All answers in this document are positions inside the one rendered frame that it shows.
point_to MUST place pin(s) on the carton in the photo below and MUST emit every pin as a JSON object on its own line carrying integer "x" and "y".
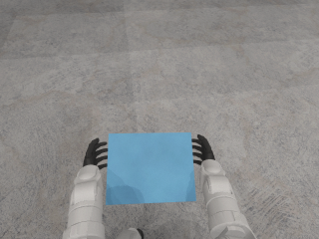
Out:
{"x": 150, "y": 167}

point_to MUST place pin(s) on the robot right forearm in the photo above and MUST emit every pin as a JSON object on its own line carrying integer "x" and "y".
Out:
{"x": 224, "y": 214}

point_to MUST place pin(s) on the robot right hand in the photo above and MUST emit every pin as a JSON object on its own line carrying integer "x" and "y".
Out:
{"x": 205, "y": 149}

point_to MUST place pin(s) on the robot left hand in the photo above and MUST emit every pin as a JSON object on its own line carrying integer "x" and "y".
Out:
{"x": 91, "y": 154}

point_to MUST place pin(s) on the robot left forearm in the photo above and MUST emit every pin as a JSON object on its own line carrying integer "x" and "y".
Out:
{"x": 85, "y": 216}

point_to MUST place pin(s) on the left robot shin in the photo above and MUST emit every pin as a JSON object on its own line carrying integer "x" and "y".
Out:
{"x": 134, "y": 229}

